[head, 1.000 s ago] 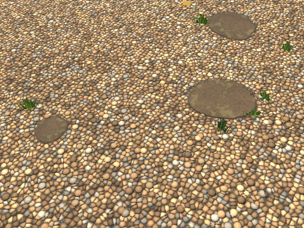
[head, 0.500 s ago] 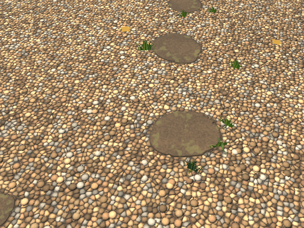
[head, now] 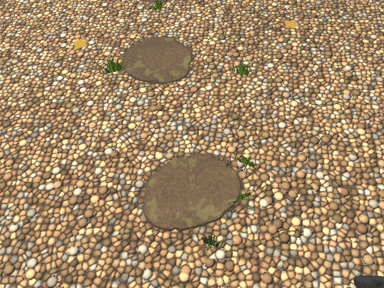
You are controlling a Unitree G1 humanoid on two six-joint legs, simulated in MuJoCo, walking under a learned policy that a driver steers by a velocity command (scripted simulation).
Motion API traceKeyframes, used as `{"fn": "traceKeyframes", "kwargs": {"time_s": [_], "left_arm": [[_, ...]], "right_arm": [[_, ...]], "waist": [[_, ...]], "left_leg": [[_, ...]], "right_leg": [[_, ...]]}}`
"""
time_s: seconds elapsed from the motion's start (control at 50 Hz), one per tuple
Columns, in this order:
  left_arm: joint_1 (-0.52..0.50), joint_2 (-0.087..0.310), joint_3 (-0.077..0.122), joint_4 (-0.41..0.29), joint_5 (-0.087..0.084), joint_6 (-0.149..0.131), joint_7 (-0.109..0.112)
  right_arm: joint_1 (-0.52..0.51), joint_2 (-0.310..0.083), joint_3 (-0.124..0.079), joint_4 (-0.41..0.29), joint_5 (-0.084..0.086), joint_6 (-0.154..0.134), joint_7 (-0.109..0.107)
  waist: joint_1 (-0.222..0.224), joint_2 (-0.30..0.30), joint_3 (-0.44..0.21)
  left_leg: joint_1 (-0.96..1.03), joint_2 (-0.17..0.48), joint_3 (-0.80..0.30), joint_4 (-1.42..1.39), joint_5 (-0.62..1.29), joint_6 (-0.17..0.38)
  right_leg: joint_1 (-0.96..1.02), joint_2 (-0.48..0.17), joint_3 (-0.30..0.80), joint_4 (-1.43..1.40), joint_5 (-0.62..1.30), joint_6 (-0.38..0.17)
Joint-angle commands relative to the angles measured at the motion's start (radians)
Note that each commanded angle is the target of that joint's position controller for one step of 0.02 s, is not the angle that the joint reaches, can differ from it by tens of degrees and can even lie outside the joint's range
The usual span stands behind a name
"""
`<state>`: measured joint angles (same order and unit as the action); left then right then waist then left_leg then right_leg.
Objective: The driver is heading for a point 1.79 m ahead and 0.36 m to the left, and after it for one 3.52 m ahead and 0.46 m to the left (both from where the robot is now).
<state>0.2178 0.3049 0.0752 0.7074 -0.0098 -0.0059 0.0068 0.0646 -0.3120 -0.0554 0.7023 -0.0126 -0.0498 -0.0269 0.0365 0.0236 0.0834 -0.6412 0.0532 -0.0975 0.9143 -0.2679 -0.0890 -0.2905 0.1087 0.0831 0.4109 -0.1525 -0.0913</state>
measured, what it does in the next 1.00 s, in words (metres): walks ahead, turning left: left foot, then left foot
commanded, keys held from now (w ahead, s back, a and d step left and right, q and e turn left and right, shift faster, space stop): no key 0.18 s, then q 0.68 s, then w+q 0.14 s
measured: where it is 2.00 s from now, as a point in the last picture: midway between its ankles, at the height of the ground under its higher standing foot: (161, 259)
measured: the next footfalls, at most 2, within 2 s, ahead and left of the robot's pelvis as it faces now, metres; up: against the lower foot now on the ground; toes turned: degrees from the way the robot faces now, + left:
left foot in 0.18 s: +0.19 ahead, +0.15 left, +0.00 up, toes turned -6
left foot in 0.86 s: +0.13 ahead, +0.20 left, +0.00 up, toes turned +15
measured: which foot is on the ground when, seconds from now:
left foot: up 0.00-0.16, down 0.18-0.54, up 0.56-0.84, down 0.86-1.00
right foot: down 0.00-0.86, up 0.88-1.00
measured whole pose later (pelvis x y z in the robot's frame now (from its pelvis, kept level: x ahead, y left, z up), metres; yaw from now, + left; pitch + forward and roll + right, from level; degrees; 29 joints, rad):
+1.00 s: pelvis +0.10 +0.09 +0.00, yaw +18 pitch +2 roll -1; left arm 0.16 0.32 0.09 0.72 0.00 -0.01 0.02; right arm 0.21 -0.29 -0.07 0.65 0.01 0.01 0.01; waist -0.01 -0.02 0.04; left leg -0.32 -0.05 -0.04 0.50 -0.22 0.07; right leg -0.48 -0.03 0.02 1.07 -0.45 0.03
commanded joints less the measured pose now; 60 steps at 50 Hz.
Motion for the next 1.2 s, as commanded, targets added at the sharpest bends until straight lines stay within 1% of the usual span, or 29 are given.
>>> {"fn": "traceKeyframes", "kwargs": {"time_s": [0.02, 0.1, 0.16, 0.18, 0.2, 0.22, 0.24, 0.26, 0.3, 0.34, 0.42, 0.48, 0.52, 0.56, 0.58, 0.6, 0.64, 0.72, 0.78, 0.84, 0.86, 0.88, 0.9, 0.92, 0.94, 0.96, 1.02, 1.12, 1.2], "left_arm": [[-0.034, 0.150, 0.038, -0.069, -0.004, 0.007, 0.023], [-0.011, 0.133, 0.024, -0.048, 0.008, 0.018, 0.021], [-0.042, 0.107, 0.007, -0.043, 0.002, 0.017, 0.020], [-0.019, 0.082, -0.002, -0.038, 0.009, 0.011, 0.019], [0.047, 0.031, -0.020, -0.033, 0.041, -0.001, 0.018], [0.145, 0.020, -0.022, -0.004, 0.038, -0.001, 0.020], [0.125, 0.065, -0.017, 0.005, 0.043, 0.007, 0.022], [0.082, 0.082, -0.009, 0.007, 0.035, 0.016, 0.023], [0.035, 0.090, -0.003, 0.015, 0.031, 0.039, 0.022], [0.016, 0.104, 0.006, 0.011, 0.027, 0.045, 0.024], [0.030, 0.080, 0.015, 0.019, 0.023, 0.039, 0.041], [0.037, 0.066, 0.021, 0.017, 0.020, 0.037, 0.044], [0.042, 0.094, 0.034, 0.018, 0.022, 0.039, 0.046], [0.027, 0.143, 0.048, 0.006, 0.034, 0.035, 0.054], [0.004, 0.130, 0.042, -0.017, 0.038, 0.026, 0.058], [-0.014, 0.119, 0.036, -0.034, 0.037, 0.018, 0.061], [-0.064, 0.129, 0.038, -0.041, 0.015, 0.008, 0.058], [-0.020, 0.153, 0.049, -0.025, 0.011, 0.032, 0.056], [-0.014, 0.176, 0.056, -0.022, -0.002, 0.035, 0.046], [-0.017, 0.150, 0.049, -0.010, -0.023, 0.008, 0.030], [0.008, 0.123, 0.042, -0.018, 0.007, -0.006, 0.023], [-0.010, 0.049, 0.012, -0.078, 0.055, -0.015, 0.018], [-0.065, 0.100, 0.026, -0.074, 0.022, -0.018, 0.010], [-0.094, 0.115, 0.031, -0.086, -0.009, -0.020, 0.005], [-0.105, 0.126, 0.037, -0.078, -0.006, -0.022, 0.006], [-0.116, 0.144, 0.045, -0.075, 0.008, -0.023, 0.013], [-0.086, 0.105, 0.038, -0.064, 0.019, -0.044, 0.006], [-0.122, 0.053, 0.010, -0.059, 0.009, -0.069, -0.007], [-0.152, 0.075, 0.008, -0.077, -0.007, -0.086, -0.019]], "right_arm": [[0.075, -0.058, -0.012, -0.022, 0.006, 0.008, 0.005], [0.009, -0.075, -0.016, -0.040, 0.009, 0.003, 0.018], [0.045, -0.078, -0.022, -0.034, 0.002, -0.014, 0.026], [0.054, -0.095, -0.023, -0.037, -0.013, -0.024, 0.024], [0.064, -0.140, -0.024, -0.045, -0.032, -0.027, 0.020], [0.038, -0.082, -0.004, -0.030, -0.046, -0.017, 0.021], [0.035, -0.018, 0.013, -0.022, -0.022, -0.011, 0.028], [0.034, -0.022, 0.014, -0.013, -0.008, -0.003, 0.036], [-0.001, -0.094, -0.006, -0.024, 0.013, 0.010, 0.045], [-0.009, -0.147, -0.024, -0.040, 0.018, 0.013, 0.047], [0.023, -0.122, -0.030, -0.051, 0.027, 0.022, 0.034], [0.020, -0.123, -0.038, -0.068, 0.030, 0.044, 0.023], [-0.017, -0.109, -0.038, -0.092, 0.039, 0.056, 0.022], [-0.005, -0.084, -0.035, -0.100, 0.031, 0.061, 0.030], [-0.007, -0.103, -0.045, -0.102, 0.020, 0.062, 0.035], [0.000, -0.125, -0.059, -0.097, 0.024, 0.066, 0.037], [0.015, -0.083, -0.049, -0.090, 0.035, 0.084, 0.035], [-0.044, -0.038, -0.027, -0.136, 0.044, 0.087, 0.059], [-0.022, -0.062, -0.040, -0.149, 0.044, 0.091, 0.072], [0.131, -0.109, -0.073, -0.116, 0.032, 0.098, 0.056], [0.205, -0.202, -0.101, -0.119, 0.032, 0.097, 0.035], [0.223, -0.305, -0.111, -0.141, 0.004, 0.085, 0.028], [0.264, -0.237, -0.095, -0.124, 0.003, 0.062, 0.041], [0.225, -0.200, -0.083, -0.113, 0.020, 0.043, 0.043], [0.177, -0.161, -0.072, -0.108, 0.039, 0.036, 0.038], [0.129, -0.143, -0.062, -0.115, 0.039, 0.036, 0.031], [0.106, -0.137, -0.056, -0.132, 0.015, 0.030, 0.009], [0.168, -0.145, -0.060, -0.104, 0.025, 0.017, 0.007], [0.218, -0.159, -0.057, -0.078, 0.030, 0.014, 0.023]], "waist": [[-0.032, -0.114, -0.225], [0.001, -0.137, -0.195], [-0.039, -0.148, -0.170], [-0.042, -0.117, -0.172], [0.002, 0.023, -0.234], [0.059, 0.163, -0.257], [0.039, 0.172, -0.252], [0.022, 0.154, -0.230], [0.017, 0.117, -0.173], [0.008, 0.083, -0.146], [-0.011, 0.092, -0.221], [-0.013, 0.062, -0.229], [-0.009, -0.032, -0.182], [-0.017, -0.204, -0.131], [-0.009, -0.189, -0.127], [-0.014, -0.109, -0.112], [-0.033, -0.080, -0.071], [0.018, -0.152, -0.095], [0.015, -0.180, -0.126], [-0.066, -0.133, -0.179], [-0.089, 0.031, -0.234], [-0.066, 0.261, -0.320], [-0.133, 0.119, -0.380], [-0.106, 0.089, -0.258], [-0.082, 0.050, -0.171], [-0.064, 0.065, -0.114], [-0.036, 0.103, -0.105], [-0.074, 0.129, -0.112], [-0.098, 0.127, -0.089]], "left_leg": [[0.164, -0.035, 0.039, -0.119, 0.150, -0.015], [0.191, -0.041, 0.031, -0.240, 0.124, 0.007], [0.302, -0.046, 0.046, -0.447, 0.202, 0.066], [0.404, 0.012, -0.007, -0.522, 0.414, 0.101], [0.535, 0.162, -0.143, -0.497, 0.776, 0.164], [0.556, 0.253, -0.257, -0.474, 0.866, 0.308], [0.521, 0.255, -0.311, -0.500, 0.734, 0.350], [0.498, 0.201, -0.282, -0.505, 0.604, 0.319], [0.400, 0.116, -0.219, -0.505, 0.364, 0.246], [0.366, 0.080, -0.198, -0.494, 0.304, 0.220], [0.420, 0.085, -0.256, -0.445, 0.465, 0.264], [0.384, 0.065, -0.273, -0.425, 0.427, 0.261], [0.243, -0.014, -0.179, -0.360, 0.286, 0.202], [0.051, -0.126, 0.015, -0.145, -0.080, 0.109], [-0.003, -0.088, 0.025, 0.048, -0.300, 0.083], [-0.034, -0.067, 0.008, 0.179, -0.329, 0.062], [-0.080, -0.028, 0.013, 0.159, -0.232, 0.031], [0.041, -0.028, 0.120, -0.035, -0.110, 0.012], [0.180, -0.052, 0.183, -0.185, -0.084, 0.040], [0.459, -0.105, 0.192, -0.456, 0.150, 0.120], [0.698, 0.028, -0.035, -0.473, 0.578, 0.197], [0.817, 0.317, -0.477, -0.488, 0.750, 0.446], [0.761, 0.341, -0.528, -0.566, 0.382, 0.506], [0.681, 0.281, -0.461, -0.621, 0.016, 0.450], [0.595, 0.220, -0.413, -0.666, -0.254, 0.379], [0.512, 0.189, -0.384, -0.698, -0.313, 0.342], [0.408, 0.112, -0.302, -0.735, -0.233, 0.321], [0.386, 0.095, -0.238, -0.709, -0.156, 0.307], [0.366, 0.133, -0.299, -0.682, -0.234, 0.311]], "right_leg": [[0.062, -0.221, 0.135, -0.035, 0.542, -0.131], [0.103, -0.252, 0.204, 0.013, 0.425, -0.122], [0.108, -0.239, 0.253, 0.093, 0.327, -0.082], [0.071, -0.194, 0.245, 0.128, 0.239, -0.037], [0.027, -0.114, 0.159, 0.225, 0.021, 0.017], [-0.007, -0.064, 0.095, 0.257, -0.302, 0.079], [0.011, -0.101, 0.062, 0.241, -0.318, 0.117], [0.030, -0.105, 0.047, 0.191, -0.251, 0.124], [0.088, -0.096, 0.022, 0.098, -0.134, 0.114], [0.088, -0.084, -0.010, 0.122, -0.123, 0.081], [0.084, -0.078, -0.032, 0.170, -0.068, 0.075], [0.100, -0.084, -0.033, 0.152, -0.049, 0.070], [0.161, -0.161, 0.018, 0.069, 0.074, 0.027], [0.237, -0.412, 0.205, -0.028, 0.369, -0.115], [0.239, -0.516, 0.263, -0.039, 0.504, -0.186], [0.239, -0.530, 0.250, -0.034, 0.564, -0.207], [0.271, -0.452, 0.121, -0.022, 0.546, -0.144], [0.293, -0.371, -0.053, -0.004, 0.582, -0.102], [0.265, -0.384, -0.102, 0.036, 0.568, -0.083], [0.158, -0.334, -0.195, 0.264, 0.534, 0.004], [-0.070, -0.261, -0.232, 0.486, 0.207, 0.097], [-0.350, -0.101, -0.164, 0.763, -0.571, 0.160], [-0.374, -0.116, 0.009, 0.867, -0.567, 0.155], [-0.428, -0.146, 0.011, 0.845, -0.474, 0.131], [-0.437, -0.175, 0.003, 0.763, -0.377, 0.113], [-0.410, -0.182, -0.008, 0.689, -0.307, 0.111], [-0.295, -0.153, -0.030, 0.576, -0.153, 0.127], [-0.194, -0.131, -0.049, 0.296, -0.054, 0.151], [-0.133, -0.127, -0.056, 0.198, -0.083, 0.127]]}}
Velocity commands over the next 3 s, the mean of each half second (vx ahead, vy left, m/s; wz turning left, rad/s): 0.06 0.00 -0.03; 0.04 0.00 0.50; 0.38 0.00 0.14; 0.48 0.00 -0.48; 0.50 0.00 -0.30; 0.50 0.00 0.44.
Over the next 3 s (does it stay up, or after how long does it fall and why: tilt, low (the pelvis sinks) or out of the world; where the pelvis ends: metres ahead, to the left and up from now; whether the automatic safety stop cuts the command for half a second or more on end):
stays up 1.05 0.22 0.00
